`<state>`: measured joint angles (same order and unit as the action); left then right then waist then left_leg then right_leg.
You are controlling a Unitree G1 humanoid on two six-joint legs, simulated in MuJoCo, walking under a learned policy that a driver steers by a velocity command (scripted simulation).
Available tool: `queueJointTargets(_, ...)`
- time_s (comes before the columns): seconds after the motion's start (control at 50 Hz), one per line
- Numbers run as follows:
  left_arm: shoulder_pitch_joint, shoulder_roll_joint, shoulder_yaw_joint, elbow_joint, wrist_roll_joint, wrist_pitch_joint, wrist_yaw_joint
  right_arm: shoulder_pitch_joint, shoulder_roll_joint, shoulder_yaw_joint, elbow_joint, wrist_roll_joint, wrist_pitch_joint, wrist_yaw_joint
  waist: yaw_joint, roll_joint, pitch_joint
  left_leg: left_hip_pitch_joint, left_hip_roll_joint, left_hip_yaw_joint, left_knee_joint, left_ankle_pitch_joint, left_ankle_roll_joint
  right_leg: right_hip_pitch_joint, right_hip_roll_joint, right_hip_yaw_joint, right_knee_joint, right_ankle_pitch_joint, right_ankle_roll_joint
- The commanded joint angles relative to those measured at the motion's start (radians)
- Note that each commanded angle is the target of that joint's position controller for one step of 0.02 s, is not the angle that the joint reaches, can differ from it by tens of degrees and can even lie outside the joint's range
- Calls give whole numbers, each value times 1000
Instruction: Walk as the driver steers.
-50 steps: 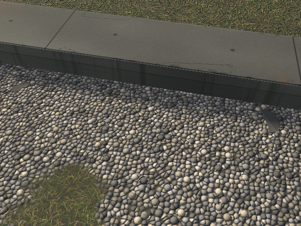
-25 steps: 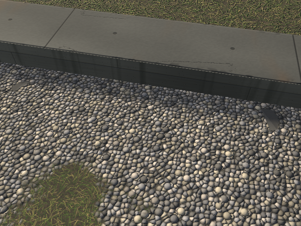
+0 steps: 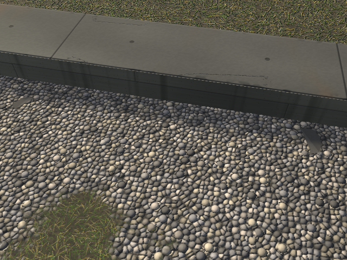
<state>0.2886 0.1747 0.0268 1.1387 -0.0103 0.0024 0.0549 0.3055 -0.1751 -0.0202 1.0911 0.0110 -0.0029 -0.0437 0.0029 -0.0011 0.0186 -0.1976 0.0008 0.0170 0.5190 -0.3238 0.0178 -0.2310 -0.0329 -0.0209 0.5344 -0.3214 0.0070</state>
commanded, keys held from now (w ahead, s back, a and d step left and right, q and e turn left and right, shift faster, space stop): w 1.00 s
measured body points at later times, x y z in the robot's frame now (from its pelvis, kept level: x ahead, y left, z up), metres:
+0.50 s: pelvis +0.16 -0.04 +0.00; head +0.18 -0.06 +0.45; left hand +0.05 +0.18 -0.13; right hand +0.34 -0.28 -0.12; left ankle +0.32 +0.11 -0.68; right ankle +0.03 -0.13 -0.74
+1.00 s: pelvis +0.46 +0.00 +0.01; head +0.47 +0.00 +0.46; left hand +0.62 +0.25 -0.10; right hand +0.44 -0.26 -0.13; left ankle +0.42 +0.08 -0.74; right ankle +0.62 -0.19 -0.67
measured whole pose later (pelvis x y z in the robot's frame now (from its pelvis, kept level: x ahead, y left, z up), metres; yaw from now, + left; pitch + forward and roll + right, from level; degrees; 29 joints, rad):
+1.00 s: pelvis +0.46 +0.00 +0.01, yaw +0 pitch +1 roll +2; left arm 0.11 0.25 0.07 0.89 -0.01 -0.09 0.02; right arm 0.36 -0.22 -0.05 1.04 0.00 -0.10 0.01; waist -0.06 -0.04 -0.01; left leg -0.07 -0.08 0.06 0.22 -0.18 0.07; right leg -0.71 -0.16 0.04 0.81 0.01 -0.02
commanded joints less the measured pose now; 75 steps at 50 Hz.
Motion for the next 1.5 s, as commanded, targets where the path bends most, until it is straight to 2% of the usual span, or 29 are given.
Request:
queueJointTargets(0.02, 25, 78, 15, -38, -6, -21, 1, 97, -143, -34, -21, 15, -14, -5, -24, 72, 144, -114, 103, -164, -207, -497, 111, -168, 40, -43, 19, -305, -53)
queueJointTargets(0.06, -13, 35, 7, -68, -10, -56, -17, 163, -198, -57, -11, 22, -37, 2, -49, 190, 148, -40, 274, -414, -326, -560, 206, -271, 42, -67, 220, -144, -58)
queueJointTargets(0.1, -49, 53, 14, -97, -21, -81, -36, 132, -189, -58, -33, 9, -56, 6, -36, 172, 165, -57, 346, -513, -368, -478, 246, -319, -13, 4, 342, -189, -95)
queueJointTargets(0.18, 164, 69, 37, -13, -18, -102, -45, -23, -181, -57, -90, 34, -55, 18, 92, 87, 95, -239, 152, -182, -176, -189, 115, 149, 64, -84, -56, 54, -94)
queueJointTargets(0.2, 292, 107, 55, 20, -10, -99, -44, -53, -154, -48, -107, 27, -62, 21, 138, -20, 49, -342, 84, -82, 48, -53, 71, 301, -18, 54, -110, 30, -108)
queueJointTargets(0.22, 426, 223, 82, 25, -15, -101, -41, -63, -89, -32, -139, 16, -77, 22, 164, -302, -5, -519, -23, 60, 422, -76, 7, 430, -263, 465, -296, -66, -210)
queueJointTargets(0.24, 424, 219, 68, 17, 4, -117, -51, -70, -75, -30, -156, 28, -95, 22, 138, -301, -8, -627, -36, -55, 648, -213, 22, 396, -380, 752, -381, -163, -308)
queueJointTargets(0.3, 196, 122, 29, -54, 3, -130, -65, -86, -116, -41, -151, 30, -124, 40, 39, -57, 104, -728, 101, -85, 727, 48, 76, 313, -278, 432, -374, -28, -219)
queueJointTargets(0.36, 230, 77, 9, -53, 11, -108, -61, -109, -114, -54, -149, 17, -113, 57, 30, -84, 81, -631, 122, -29, 594, 149, 55, 279, -191, 207, -376, 322, -168)
queueJointTargets(0.46, 240, 143, 15, -82, 16, -96, -31, -353, -56, -25, -244, 15, -99, 67, 61, -70, 130, -530, 73, 39, 226, 314, 11, 156, -151, 91, -438, 389, -175)
queueJointTargets(0.54, 286, 162, 28, -69, -4, -99, -27, -457, -87, -21, -291, 25, -101, 85, 64, -90, 157, -468, 49, 42, 68, 361, 39, 219, -195, 69, -451, 409, -178)
queueJointTargets(0.6, 257, 185, 43, -75, -1, -91, -27, -418, -135, -40, -300, 22, -110, 95, 4, -112, 87, -359, 8, 51, 20, 308, 89, 337, -224, 40, -324, 742, -148)
queueJointTargets(0.64, 222, 196, 48, -87, 9, -74, -28, -172, -207, -80, -233, 26, -108, 85, -126, -147, -80, -44, -58, 88, 30, 268, 135, 327, -191, 0, -30, 1050, -114)
queueJointTargets(0.66, 196, 185, 41, -107, 14, -73, -32, 8, -253, -100, -185, 22, -101, 75, -205, -129, -187, 257, 33, -15, 55, 259, 179, 126, -156, -9, 225, 898, -84)
queueJointTargets(0.68, 319, 44, 3, -125, 11, -89, -49, 156, -349, -122, -156, -10, -96, 70, -150, 131, -385, 658, 331, -522, -15, 22, 355, -278, 26, -7, 678, 322, -19)
queueJointTargets(0.7, 300, 42, 0, -109, -9, -124, -60, 143, -281, -97, -145, -11, -94, 72, -146, 196, -459, 659, 401, -826, -224, -60, 369, -395, 93, 163, 866, -206, -36)
queueJointTargets(0.74, 103, 152, 29, -182, -45, -149, -53, -79, -179, -64, -180, 5, -105, 78, -85, 84, -152, 319, 325, -512, -268, 45, 265, -483, -32, 127, 883, -75, -72)
queueJointTargets(0.78, 92, 140, 48, -182, -19, -128, -33, -172, -121, -46, -181, -15, -120, 90, 0, 28, -63, 45, 245, -302, -324, 198, 217, -352, -109, 111, 759, 35, -77)
queueJointTargets(0.86, 77, 103, 52, -205, -10, -86, -24, -116, -152, -48, -138, -15, -124, 76, 37, 68, 8, -96, 205, -182, -414, 227, 238, -340, -141, 87, 615, 96, -54)
queueJointTargets(0.94, -103, 120, 56, -267, 5, -91, -31, -30, -189, -53, -121, -12, -115, 45, -4, 43, 40, -17, 197, -140, -429, 278, 223, -471, -143, 72, 357, 317, -19)
queueJointTargets(1.1, -354, 114, 35, -348, -13, -108, -76, 115, -221, -63, -80, 9, -89, 33, -81, 52, 77, 190, 237, -91, -354, 295, 181, -447, -67, 23, 14, 363, -34)
queueJointTargets(1.18, -185, 191, 67, -321, -13, -120, -87, 61, -238, -71, -90, 9, -69, 29, 41, 82, -29, 246, 233, -60, -123, 664, 130, -179, 6, -30, -50, 245, -100)
queueJointTargets(1.2, 26, 168, 57, -246, 93, -114, -84, 117, -196, -56, -84, -80, -81, 36, 81, 70, -116, 179, 146, 22, 112, 666, 93, 71, 32, -59, -71, 183, -115)
queueJointTargets(1.22, 193, 283, 87, -220, 125, -117, -72, 225, -92, -32, -104, -46, -88, 48, 88, -133, -290, -148, 59, 71, 481, 345, 45, 462, -243, 285, -34, 180, -210)
queueJointTargets(1.24, 248, 340, 108, -198, 85, -98, -70, 252, -103, -36, -100, -23, -98, 52, 100, -311, -425, -359, -90, 18, 752, -220, 30, 585, -401, 702, -217, 167, -297)
queueJointTargets(1.26, 135, 305, 96, -219, 57, -89, -71, 146, -184, -56, -116, -31, -97, 51, 72, -170, -297, -455, -15, -84, 824, -160, 56, 489, -341, 597, -229, 128, -264)
queueJointTargets(1.32, -23, 147, 46, -227, 33, -101, -67, 33, -143, -46, -141, -45, -86, 58, -3, -67, -63, -368, 86, -69, 667, 6, 54, 143, -244, 275, -272, 493, -203)
queueJointTargets(1.4, 10, 148, 35, -187, 31, -128, -69, 81, -105, -35, -118, -52, -42, 55, -55, -77, -67, -260, 57, -27, 557, 12, 18, 67, -206, 107, -266, 918, -213)
queueJointTargets(1.5, 25, 143, 23, -154, 30, -108, -63, -45, -82, -11, -146, -38, -35, 49, -27, -118, -51, -192, 44, 30, 242, 153, 4, 57, -155, 9, -273, 871, -195)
